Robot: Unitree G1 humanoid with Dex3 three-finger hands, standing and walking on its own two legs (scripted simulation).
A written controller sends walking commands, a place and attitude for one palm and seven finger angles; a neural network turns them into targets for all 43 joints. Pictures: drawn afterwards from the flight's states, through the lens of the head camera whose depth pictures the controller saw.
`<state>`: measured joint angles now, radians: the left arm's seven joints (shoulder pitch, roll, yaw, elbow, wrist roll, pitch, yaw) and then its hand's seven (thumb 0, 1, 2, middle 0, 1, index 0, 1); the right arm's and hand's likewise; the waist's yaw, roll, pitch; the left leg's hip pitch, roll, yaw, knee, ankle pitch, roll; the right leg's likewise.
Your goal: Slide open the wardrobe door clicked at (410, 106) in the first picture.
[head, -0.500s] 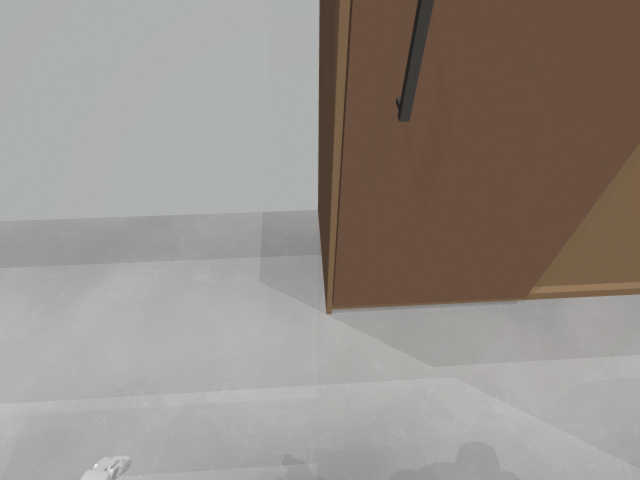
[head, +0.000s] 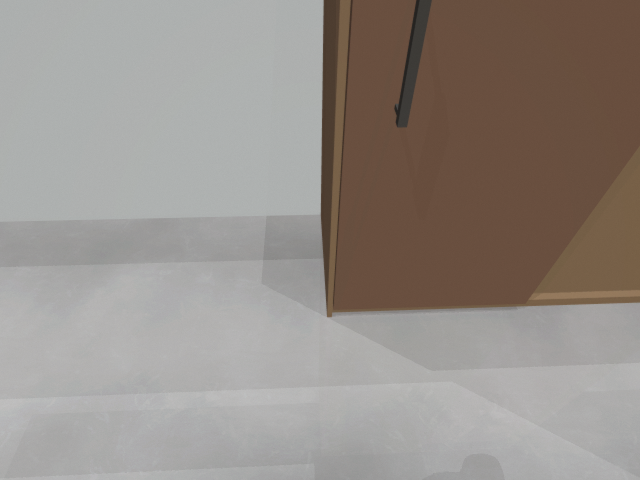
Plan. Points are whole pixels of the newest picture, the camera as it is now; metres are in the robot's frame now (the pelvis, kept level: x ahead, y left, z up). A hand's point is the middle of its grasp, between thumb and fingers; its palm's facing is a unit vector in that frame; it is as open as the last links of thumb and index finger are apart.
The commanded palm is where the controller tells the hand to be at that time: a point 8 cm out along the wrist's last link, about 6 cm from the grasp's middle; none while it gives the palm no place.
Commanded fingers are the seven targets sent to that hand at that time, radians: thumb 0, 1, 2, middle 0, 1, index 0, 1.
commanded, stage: stand and wait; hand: left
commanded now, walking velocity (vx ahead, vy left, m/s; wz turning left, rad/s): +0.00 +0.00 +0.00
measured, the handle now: (410, 52) +0.78 -0.11 +0.19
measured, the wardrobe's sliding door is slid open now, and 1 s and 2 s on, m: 0.00 0.00 0.00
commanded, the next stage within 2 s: look at it before walking up in 0.66 s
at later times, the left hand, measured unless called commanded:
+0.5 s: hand out of the picture +0.06 +0.23 -0.15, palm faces -0.02 -0.94 -0.33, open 7.4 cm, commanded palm none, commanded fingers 0.00 0.90 0.90 -0.20 -0.30 -0.20 -0.30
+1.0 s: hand out of the picture +0.06 +0.24 -0.16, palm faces -0.02 -0.95 -0.33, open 7.4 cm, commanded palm none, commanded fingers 0.00 0.90 0.90 -0.20 -0.30 -0.20 -0.30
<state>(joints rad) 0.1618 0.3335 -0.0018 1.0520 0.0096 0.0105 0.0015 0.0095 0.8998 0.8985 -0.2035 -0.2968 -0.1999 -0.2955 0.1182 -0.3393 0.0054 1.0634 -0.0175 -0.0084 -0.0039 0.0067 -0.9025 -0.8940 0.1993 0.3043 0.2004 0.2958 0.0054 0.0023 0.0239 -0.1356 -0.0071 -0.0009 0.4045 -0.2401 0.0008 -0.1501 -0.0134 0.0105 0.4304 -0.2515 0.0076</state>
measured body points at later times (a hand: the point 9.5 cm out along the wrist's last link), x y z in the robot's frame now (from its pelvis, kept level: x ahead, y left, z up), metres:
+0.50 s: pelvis -0.01 -0.01 +0.00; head -0.01 -0.01 +0.45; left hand +0.06 +0.28 -0.13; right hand +0.05 -0.30 -0.14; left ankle -0.01 +0.12 -0.74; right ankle -0.01 -0.12 -0.74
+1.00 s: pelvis +0.00 +0.00 +0.00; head +0.00 +0.00 +0.45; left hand +0.07 +0.29 -0.13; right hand +0.06 -0.30 -0.13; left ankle -0.01 +0.12 -0.74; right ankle -0.01 -0.12 -0.74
